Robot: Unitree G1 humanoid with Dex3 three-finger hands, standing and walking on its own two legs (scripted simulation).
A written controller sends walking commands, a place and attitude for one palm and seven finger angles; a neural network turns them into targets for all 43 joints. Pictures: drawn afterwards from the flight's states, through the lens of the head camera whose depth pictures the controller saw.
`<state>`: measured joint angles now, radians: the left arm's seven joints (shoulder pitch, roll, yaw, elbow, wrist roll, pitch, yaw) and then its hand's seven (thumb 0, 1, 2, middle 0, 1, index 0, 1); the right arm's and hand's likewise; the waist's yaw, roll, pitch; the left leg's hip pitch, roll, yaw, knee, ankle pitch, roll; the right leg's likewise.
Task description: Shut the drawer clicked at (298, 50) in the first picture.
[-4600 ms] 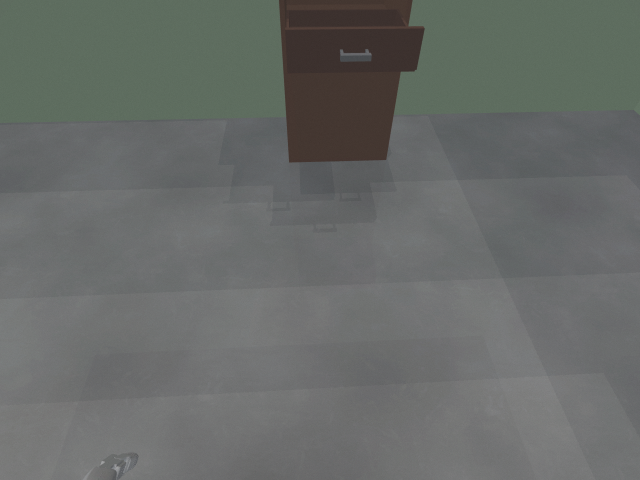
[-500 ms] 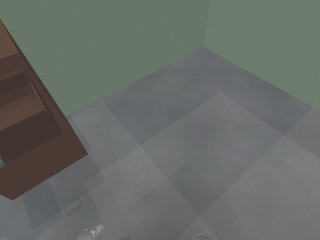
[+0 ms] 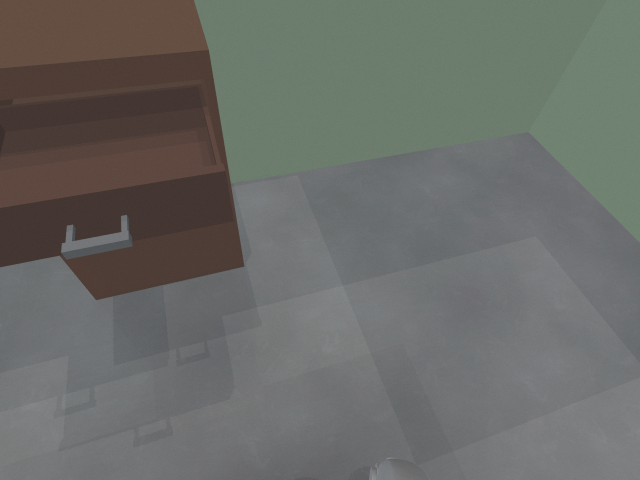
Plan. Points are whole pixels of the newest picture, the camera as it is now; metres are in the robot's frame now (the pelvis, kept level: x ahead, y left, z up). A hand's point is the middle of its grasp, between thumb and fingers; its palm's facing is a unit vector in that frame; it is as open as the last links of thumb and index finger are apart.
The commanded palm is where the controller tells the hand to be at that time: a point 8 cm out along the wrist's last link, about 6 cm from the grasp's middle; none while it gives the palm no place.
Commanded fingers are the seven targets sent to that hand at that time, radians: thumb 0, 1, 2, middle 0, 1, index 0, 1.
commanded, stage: turn to face it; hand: left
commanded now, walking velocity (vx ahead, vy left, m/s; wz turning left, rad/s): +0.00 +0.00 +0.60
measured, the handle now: (98, 235) +0.48 +0.41 -0.08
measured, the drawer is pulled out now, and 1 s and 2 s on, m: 0.30 0.30 0.30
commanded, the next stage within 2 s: take the last steps up to it in 0.50 s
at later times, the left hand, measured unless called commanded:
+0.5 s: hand out of the picture +0.00 +0.14 -0.15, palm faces +0.29 -0.92 -0.25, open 7.4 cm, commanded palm none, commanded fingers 0.00 0.90 0.90 -0.20 -0.30 -0.20 -0.30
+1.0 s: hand out of the picture -0.04 +0.18 -0.16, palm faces +0.36 -0.91 -0.22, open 7.4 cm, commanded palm none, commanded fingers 0.00 0.90 0.90 -0.20 -0.30 -0.20 -0.30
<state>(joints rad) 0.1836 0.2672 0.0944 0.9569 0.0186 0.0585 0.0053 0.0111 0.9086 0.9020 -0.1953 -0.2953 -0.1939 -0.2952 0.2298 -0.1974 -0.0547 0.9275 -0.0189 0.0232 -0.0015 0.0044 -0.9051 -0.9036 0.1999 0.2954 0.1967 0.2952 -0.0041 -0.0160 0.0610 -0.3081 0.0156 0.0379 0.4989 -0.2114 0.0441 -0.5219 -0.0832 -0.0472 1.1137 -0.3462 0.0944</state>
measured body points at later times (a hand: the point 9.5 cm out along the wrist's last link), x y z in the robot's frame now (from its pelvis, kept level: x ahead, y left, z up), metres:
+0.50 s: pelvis -0.02 -0.06 +0.00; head +0.01 -0.08 +0.45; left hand -0.02 +0.18 -0.13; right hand +0.13 -0.30 -0.15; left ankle -0.07 +0.08 -0.67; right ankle +0.01 -0.16 -0.74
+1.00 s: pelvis -0.01 -0.02 +0.00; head +0.00 -0.02 +0.45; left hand -0.06 +0.22 -0.15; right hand +0.08 -0.24 -0.15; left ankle -0.09 +0.06 -0.74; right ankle +0.07 -0.13 -0.70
